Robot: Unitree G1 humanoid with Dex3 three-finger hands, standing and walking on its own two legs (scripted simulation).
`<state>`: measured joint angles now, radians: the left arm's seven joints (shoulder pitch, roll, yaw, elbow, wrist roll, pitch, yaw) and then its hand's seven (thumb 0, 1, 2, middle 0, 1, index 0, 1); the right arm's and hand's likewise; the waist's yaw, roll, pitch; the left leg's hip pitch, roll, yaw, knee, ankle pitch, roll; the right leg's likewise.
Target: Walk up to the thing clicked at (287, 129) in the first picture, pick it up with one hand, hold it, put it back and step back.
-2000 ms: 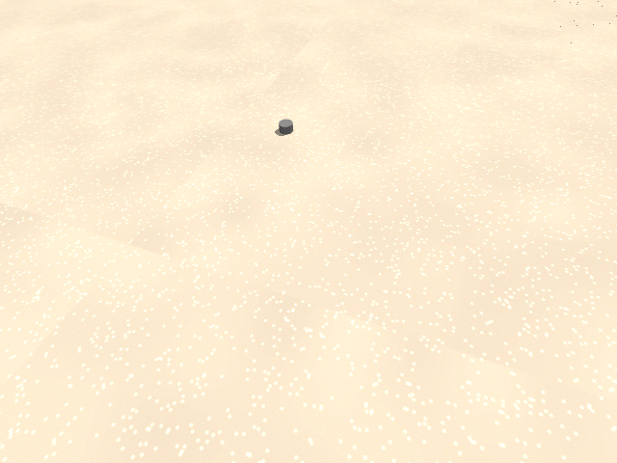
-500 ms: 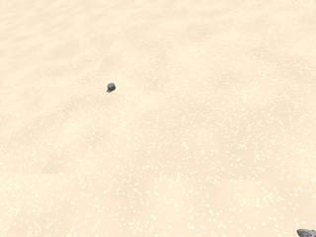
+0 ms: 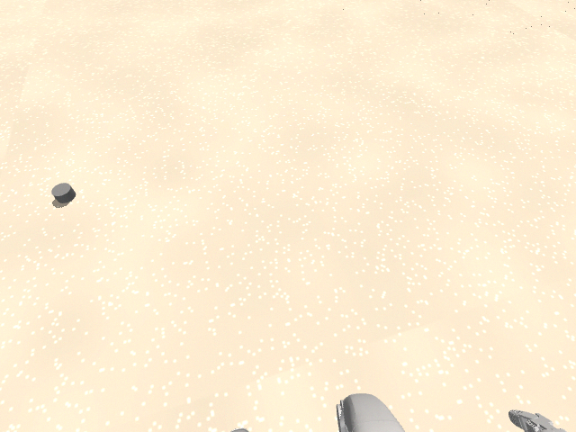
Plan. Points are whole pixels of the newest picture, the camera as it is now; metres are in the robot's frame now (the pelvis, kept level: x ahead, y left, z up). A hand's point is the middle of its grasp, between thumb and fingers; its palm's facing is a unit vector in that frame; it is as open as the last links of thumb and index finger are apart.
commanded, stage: walk up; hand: left
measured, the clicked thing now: (63, 193) +1.24 +0.94 -0.73
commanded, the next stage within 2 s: none
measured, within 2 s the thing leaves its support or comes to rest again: neither
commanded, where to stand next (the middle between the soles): +0.80 +1.08 m, yaw -50 degrees
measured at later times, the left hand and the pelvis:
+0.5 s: hand (31, 306) +0.38 +0.45 -0.12, palm faces -0.18 -0.81 -0.56, open 7.4 cm; pelvis +0.24 +0.17 +0.00, yaw -13 degrees
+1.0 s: hand (10, 200) +0.65 +0.59 -0.13, palm faces -0.43 -0.69 -0.59, open 7.4 cm; pelvis +0.44 +0.36 -0.03, yaw -26 degrees
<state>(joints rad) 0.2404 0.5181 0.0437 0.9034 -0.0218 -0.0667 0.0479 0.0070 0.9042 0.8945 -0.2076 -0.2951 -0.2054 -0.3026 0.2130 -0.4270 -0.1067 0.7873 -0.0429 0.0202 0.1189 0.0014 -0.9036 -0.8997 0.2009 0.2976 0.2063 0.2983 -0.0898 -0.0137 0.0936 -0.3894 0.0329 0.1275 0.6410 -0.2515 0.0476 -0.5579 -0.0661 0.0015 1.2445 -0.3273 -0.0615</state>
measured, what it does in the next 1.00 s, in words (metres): walks ahead, turning right: right foot, then left foot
